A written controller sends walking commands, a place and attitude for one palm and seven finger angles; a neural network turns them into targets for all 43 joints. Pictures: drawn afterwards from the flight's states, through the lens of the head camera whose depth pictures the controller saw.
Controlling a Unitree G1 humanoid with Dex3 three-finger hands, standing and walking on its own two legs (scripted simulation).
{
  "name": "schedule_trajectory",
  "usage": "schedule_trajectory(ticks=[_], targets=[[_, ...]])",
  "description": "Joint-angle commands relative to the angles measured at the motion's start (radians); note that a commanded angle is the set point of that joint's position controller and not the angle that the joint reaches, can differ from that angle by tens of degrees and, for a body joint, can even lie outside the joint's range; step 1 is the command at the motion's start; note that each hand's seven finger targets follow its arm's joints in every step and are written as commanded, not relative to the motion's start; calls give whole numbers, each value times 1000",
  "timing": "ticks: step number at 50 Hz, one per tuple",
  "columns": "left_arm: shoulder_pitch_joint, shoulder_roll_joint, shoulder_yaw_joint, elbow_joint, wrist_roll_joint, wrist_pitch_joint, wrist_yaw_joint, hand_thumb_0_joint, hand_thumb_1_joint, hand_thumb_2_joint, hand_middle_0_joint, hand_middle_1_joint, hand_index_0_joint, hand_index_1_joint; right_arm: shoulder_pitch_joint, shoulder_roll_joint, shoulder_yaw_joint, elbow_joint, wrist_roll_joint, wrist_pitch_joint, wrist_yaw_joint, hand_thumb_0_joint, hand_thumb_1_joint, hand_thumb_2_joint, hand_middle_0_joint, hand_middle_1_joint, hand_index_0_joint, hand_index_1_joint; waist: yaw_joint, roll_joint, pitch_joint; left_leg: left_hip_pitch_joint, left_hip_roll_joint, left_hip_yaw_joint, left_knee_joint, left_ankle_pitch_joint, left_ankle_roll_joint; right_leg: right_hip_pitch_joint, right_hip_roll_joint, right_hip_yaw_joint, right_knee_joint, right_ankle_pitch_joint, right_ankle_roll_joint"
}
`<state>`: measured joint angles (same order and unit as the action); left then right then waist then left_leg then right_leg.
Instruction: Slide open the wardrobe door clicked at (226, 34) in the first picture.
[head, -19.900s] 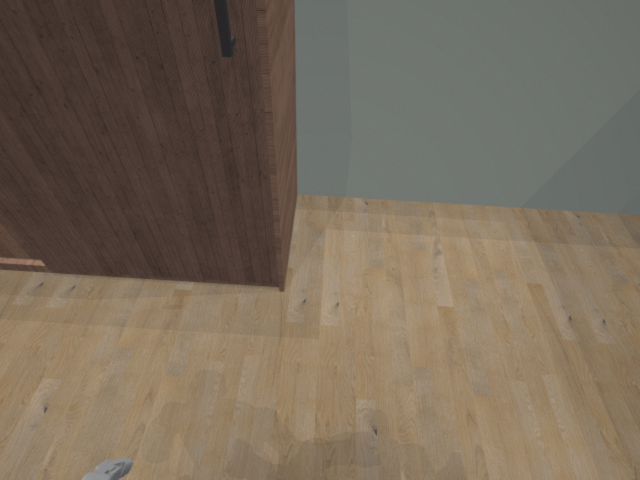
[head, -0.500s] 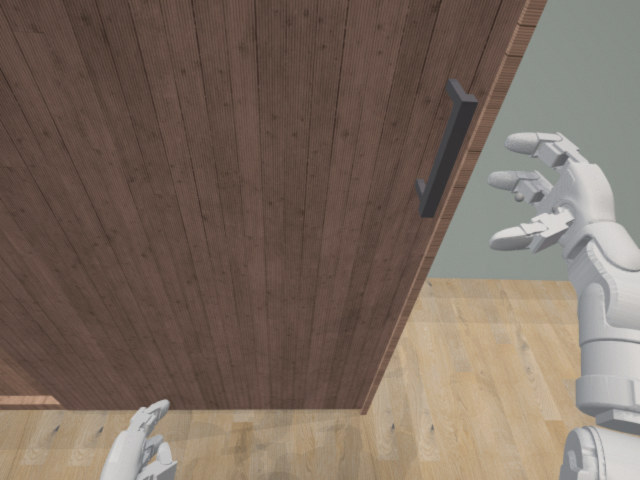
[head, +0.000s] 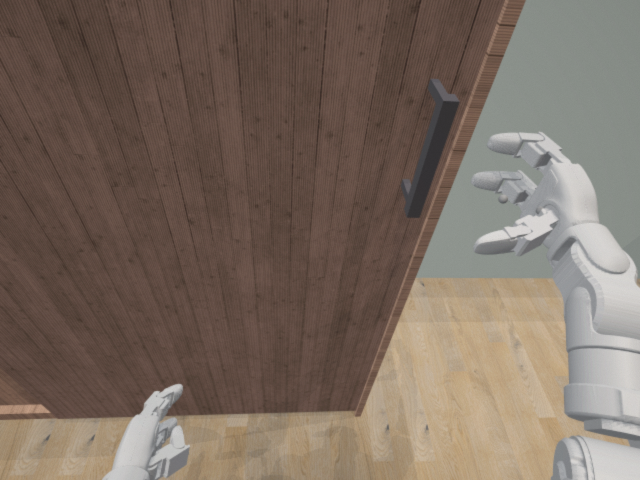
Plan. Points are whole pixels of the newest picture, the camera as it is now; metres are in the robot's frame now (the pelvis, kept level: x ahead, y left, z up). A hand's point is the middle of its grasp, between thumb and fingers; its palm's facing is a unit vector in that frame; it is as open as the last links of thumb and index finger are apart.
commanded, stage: move the hooked fingers beside the handle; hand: right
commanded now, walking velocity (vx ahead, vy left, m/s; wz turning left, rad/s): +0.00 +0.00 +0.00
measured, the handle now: (423, 152) +0.45 -0.10 +0.22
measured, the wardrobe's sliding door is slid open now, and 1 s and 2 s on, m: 0.00 0.00 0.00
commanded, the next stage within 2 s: feel for the door with the fingertips in 0.18 s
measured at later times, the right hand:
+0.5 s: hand (484, 200) +0.37 -0.15 +0.22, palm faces -0.04 +1.00 -0.02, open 14.0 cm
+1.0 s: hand (459, 187) +0.38 -0.13 +0.22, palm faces -0.03 +1.00 -0.03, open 14.0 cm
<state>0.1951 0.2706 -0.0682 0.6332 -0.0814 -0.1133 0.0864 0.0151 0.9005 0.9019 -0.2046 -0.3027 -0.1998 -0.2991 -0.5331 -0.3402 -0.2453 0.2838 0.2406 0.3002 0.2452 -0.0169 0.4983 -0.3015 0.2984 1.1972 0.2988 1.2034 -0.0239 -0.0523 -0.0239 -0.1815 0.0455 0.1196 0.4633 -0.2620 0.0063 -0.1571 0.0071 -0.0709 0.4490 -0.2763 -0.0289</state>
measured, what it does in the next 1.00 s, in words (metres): stands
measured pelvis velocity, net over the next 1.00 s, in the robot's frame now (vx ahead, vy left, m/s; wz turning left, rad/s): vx -0.01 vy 0.02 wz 0.00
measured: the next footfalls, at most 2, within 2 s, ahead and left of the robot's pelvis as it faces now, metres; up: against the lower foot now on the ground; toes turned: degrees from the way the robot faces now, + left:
none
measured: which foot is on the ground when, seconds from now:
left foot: down 0.00-1.00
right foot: down 0.00-1.00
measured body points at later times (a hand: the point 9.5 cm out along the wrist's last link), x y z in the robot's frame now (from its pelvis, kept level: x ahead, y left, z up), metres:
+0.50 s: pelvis -0.01 +0.01 +0.00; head -0.02 +0.03 +0.45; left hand +0.18 +0.24 -0.09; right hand +0.37 -0.21 +0.22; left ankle -0.01 +0.11 -0.74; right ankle -0.02 -0.10 -0.74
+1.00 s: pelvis -0.01 +0.02 +0.00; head -0.02 +0.05 +0.45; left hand +0.17 +0.26 -0.09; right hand +0.38 -0.18 +0.22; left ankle -0.01 +0.11 -0.74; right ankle -0.02 -0.10 -0.74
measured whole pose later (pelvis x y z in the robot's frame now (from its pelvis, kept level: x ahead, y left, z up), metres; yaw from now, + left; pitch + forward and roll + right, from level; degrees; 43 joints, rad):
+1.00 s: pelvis -0.01 +0.02 +0.00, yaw +0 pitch -2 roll -1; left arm 0.18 0.27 -0.06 0.65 -0.08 -0.06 0.09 0.02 0.90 0.90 -0.20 -0.30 -0.20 -0.30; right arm -0.59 -0.29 -0.20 0.31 0.22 0.33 0.13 -0.02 0.50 -0.30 0.30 1.20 0.30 1.20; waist -0.01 -0.06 -0.02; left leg -0.18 0.02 0.12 0.47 -0.26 0.03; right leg -0.14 -0.01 -0.06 0.44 -0.26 0.00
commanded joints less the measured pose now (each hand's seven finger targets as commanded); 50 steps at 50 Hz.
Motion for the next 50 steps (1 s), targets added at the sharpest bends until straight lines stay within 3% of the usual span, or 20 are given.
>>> schedule_trajectory(ticks=[1, 2, 5, 7, 9, 10, 11, 15, 21, 25, 26, 29, 30, 32, 34, 35, 38, 40, 44, 50], targets=[[-127, 100, 38, -157, 2, -48, 0, 0, 900, 900, -200, -300, -200, -300, -439, -183, -55, -278, 13, -61, -29, 0, 500, -300, 300, 1200, 300, 1200, 7, 27, -293, 56, -10, -54, -16, 348, 31, 136, -28, 111, -33, 372, 8], [-131, 97, 39, -158, 3, -47, -3, 0, 900, 900, -200, -300, -200, -300, -428, -161, -45, -287, 15, -56, -35, 0, 500, -300, 300, 1200, 300, 1200, 8, 28, -299, 59, -9, -54, -13, 354, 30, 139, -28, 110, -32, 378, 9], [-130, 107, 41, -155, 8, -27, -6, 0, 900, 900, -200, -300, -200, -300, -311, -240, -128, -242, 6, -32, -57, 0, 500, -300, 300, 1200, 300, 1200, -18, 99, -266, 87, -9, -56, -17, 362, 28, 88, -30, 102, -36, 363, 5], [-148, 98, 36, -171, 2, -17, -4, 0, 900, 900, -200, -300, -200, -300, -340, -199, -88, -277, 4, -22, -56, 0, 500, -300, 300, 1200, 300, 1200, -4, 65, -250, 80, -6, -59, -19, 353, 26, 80, -26, 91, -42, 334, 2], [-148, 98, 34, -173, 2, -14, -2, 0, 900, 900, -200, -300, -200, -300, -367, -210, -88, -291, 1, -19, -56, 0, 500, -300, 300, 1200, 300, 1200, 1, 27, -246, 67, -7, -63, -24, 324, 27, 86, -24, 92, -45, 310, 3], [-148, 102, 37, -171, 1, -12, 0, 0, 900, 900, -200, -300, -200, -300, -350, -243, -110, -292, 0, -22, -57, 0, 500, -300, 300, 1200, 300, 1200, -2, 54, -248, 74, -8, -63, -29, 321, 27, 90, -31, 92, -42, 315, 0], [-157, 97, 33, -176, 0, -14, 1, 0, 900, 900, -200, -300, -200, -300, -414, -203, -64, -347, 0, -30, -51, 0, 500, -300, 300, 1200, 300, 1200, 11, -4, -264, 70, -6, -67, -29, 327, 28, 111, -25, 89, -42, 319, 0], [-147, 99, 33, -161, 1, -24, 10, 0, 900, 900, -200, -300, -200, -300, -410, -180, -48, -301, 18, -33, -39, 0, 500, -300, 300, 1200, 300, 1200, 20, 61, -247, 56, -10, -63, -38, 315, 23, 113, -26, 95, -37, 296, -4], [-144, 101, 35, -143, -5, -27, 13, 0, 900, 900, -200, -300, -200, -300, -469, -136, -1, -239, 16, -16, -46, 0, 500, -300, 300, 1200, 300, 1200, 33, 53, -215, 17, -6, -67, -51, 235, 21, 87, -19, 100, -43, 214, -9], [-151, 96, 36, -146, -2, -23, 7, 0, 900, 900, -200, -300, -200, -300, -452, -161, -27, -261, 8, -30, -75, 0, 500, -300, 300, 1200, 300, 1200, 16, 38, -265, 51, -5, -72, -43, 261, 24, 103, -21, 96, -36, 248, -7], [-155, 91, 32, -152, 0, -24, 6, 0, 900, 900, -200, -300, -200, -300, -491, -122, 4, -280, 10, -36, -79, 0, 500, -300, 300, 1200, 300, 1200, 24, 40, -270, 52, -4, -69, -40, 265, 23, 103, -17, 100, -41, 248, -7], [-161, 85, 33, -156, 3, -25, -1, 0, 900, 900, -200, -300, -200, -300, -457, -114, -13, -286, 8, -42, -99, 0, 500, -300, 300, 1200, 300, 1200, 9, 36, -278, 69, -6, -70, -31, 294, 25, 106, -17, 95, -39, 270, -5], [-156, 91, 36, -152, 5, -20, -3, 0, 900, 900, -200, -300, -200, -300, -411, -145, -42, -272, 4, -42, -110, 0, 500, -300, 300, 1200, 300, 1200, 1, 83, -280, 86, -6, -71, -32, 304, 22, 96, -22, 93, -38, 277, -7], [-169, 81, 34, -169, 5, -17, -9, 0, 900, 900, -200, -300, -200, -300, -390, -94, -13, -325, 1, -37, -120, 0, 500, -300, 300, 1200, 300, 1200, -4, 67, -280, 102, -4, -68, -22, 342, 22, 93, -20, 87, -40, 302, -6], [-168, 82, 36, -167, 5, -8, -12, 0, 900, 900, -200, -300, -200, -300, -382, -108, -23, -337, -8, -23, -132, 0, 500, -300, 300, 1200, 300, 1200, -2, 54, -279, 100, -6, -71, -23, 352, 21, 95, -19, 80, -38, 306, -5], [-167, 87, 37, -164, 5, -1, -12, 0, 900, 900, -200, -300, -200, -300, -339, -126, -39, -305, -11, -13, -138, 0, 500, -300, 300, 1200, 300, 1200, -8, 98, -258, 101, -7, -70, -27, 340, 18, 77, -23, 81, -39, 296, -7], [-168, 86, 35, -159, 1, 11, -7, 0, 900, 900, -200, -300, -200, -300, -428, -114, -14, -299, -15, 7, -142, 0, 500, -300, 300, 1200, 300, 1200, 16, 86, -216, 70, -6, -79, -48, 300, 11, 65, -18, 70, -45, 243, -13], [-164, 92, 37, -154, 2, 14, -1, 0, 900, 900, -200, -300, -200, -300, -420, -155, -43, -268, -17, 7, -144, 0, 500, -300, 300, 1200, 300, 1200, 13, 97, -225, 75, -6, -85, -53, 282, 11, 65, -19, 73, -43, 232, -16], [-154, 86, 35, -145, -2, 7, 10, 0, 900, 900, -200, -300, -200, -300, -529, -127, -4, -231, -6, -16, -120, 0, 500, -300, 300, 1200, 300, 1200, 36, 64, -240, 63, -5, -87, -58, 274, 11, 82, -12, 72, -39, 217, -17], [-130, 91, 42, -137, -1, -6, 5, 0, 900, 900, -200, -300, -200, -300, -527, -104, 16, -187, -4, -62, -102, 0, 500, -300, 300, 1200, 300, 1200, 32, 62, -290, 85, -4, -82, -40, 343, 17, 105, -15, 78, -30, 279, -17]])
